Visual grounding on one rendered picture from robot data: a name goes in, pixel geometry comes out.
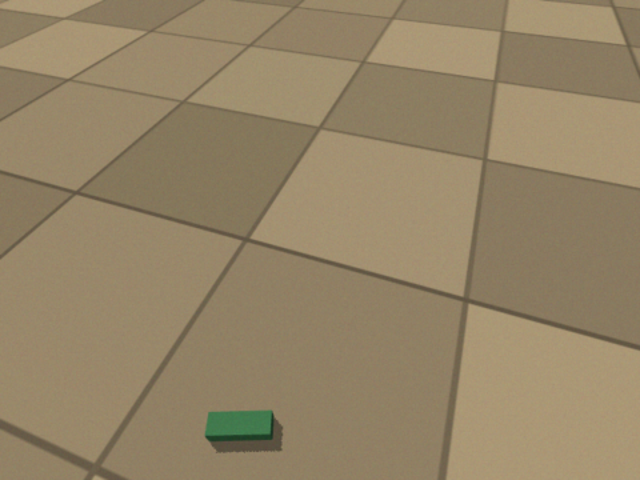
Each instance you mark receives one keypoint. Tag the carton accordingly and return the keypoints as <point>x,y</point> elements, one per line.
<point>240,425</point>

